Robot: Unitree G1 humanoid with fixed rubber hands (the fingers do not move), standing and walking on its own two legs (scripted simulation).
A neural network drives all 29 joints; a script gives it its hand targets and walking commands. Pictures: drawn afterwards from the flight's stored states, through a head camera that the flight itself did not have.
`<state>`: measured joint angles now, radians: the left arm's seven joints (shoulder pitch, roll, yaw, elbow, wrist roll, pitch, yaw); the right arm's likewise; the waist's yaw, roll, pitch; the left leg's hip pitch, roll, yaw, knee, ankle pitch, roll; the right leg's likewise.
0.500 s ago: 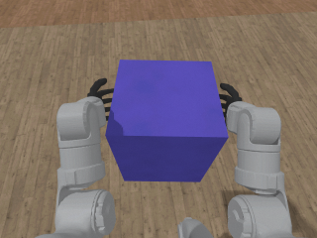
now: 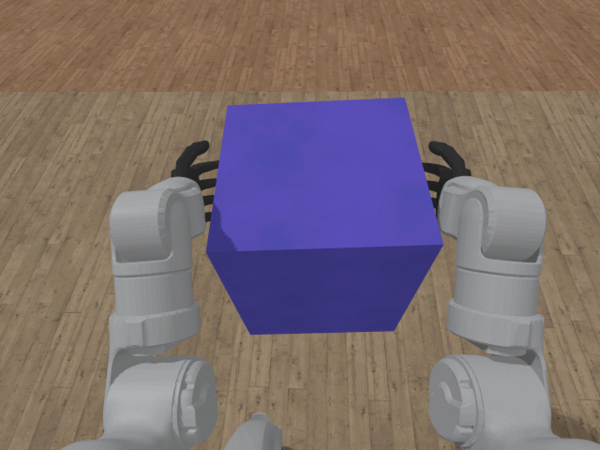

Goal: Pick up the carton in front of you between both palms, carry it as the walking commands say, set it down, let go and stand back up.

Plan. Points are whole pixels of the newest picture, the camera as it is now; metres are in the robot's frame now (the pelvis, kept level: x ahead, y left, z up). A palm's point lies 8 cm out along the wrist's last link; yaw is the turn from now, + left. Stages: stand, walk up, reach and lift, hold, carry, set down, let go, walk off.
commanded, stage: carry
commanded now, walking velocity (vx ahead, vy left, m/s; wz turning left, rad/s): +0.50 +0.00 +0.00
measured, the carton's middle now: (318, 229) +0.39 +0.02 +0.09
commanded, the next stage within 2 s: none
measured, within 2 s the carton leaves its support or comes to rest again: neither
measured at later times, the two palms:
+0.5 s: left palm (253, 42) +0.70 +0.15 +0.20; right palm (439, 52) +0.68 -0.15 +0.19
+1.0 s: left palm out of the picture +1.00 +0.18 +0.21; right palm out of the picture +0.98 -0.12 +0.21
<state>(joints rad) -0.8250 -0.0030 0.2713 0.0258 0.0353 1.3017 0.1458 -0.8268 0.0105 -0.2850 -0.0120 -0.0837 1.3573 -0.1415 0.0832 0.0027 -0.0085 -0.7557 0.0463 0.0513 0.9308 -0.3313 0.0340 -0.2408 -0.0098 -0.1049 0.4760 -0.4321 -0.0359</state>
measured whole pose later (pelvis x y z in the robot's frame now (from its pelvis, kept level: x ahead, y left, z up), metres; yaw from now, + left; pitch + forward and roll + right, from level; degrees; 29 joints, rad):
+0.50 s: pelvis +0.32 +0.01 +0.02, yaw +0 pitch +5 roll -1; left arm -0.85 0.00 0.29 0.05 0.09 1.32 0.13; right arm -0.83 -0.01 -0.26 0.05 -0.04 1.33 -0.16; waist -0.03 0.02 -0.04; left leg -0.19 0.04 0.09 0.59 -0.55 0.02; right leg -0.60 0.00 -0.14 0.63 -0.23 -0.06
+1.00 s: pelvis +0.62 +0.04 +0.05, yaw +0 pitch +4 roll +1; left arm -0.83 0.04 0.28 0.16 0.04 1.31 0.13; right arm -0.82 0.01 -0.23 0.16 -0.08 1.32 -0.14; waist -0.04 -0.03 -0.05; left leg -0.55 -0.01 0.15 0.70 -0.33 0.08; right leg -0.40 -0.02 0.01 1.19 -0.50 -0.02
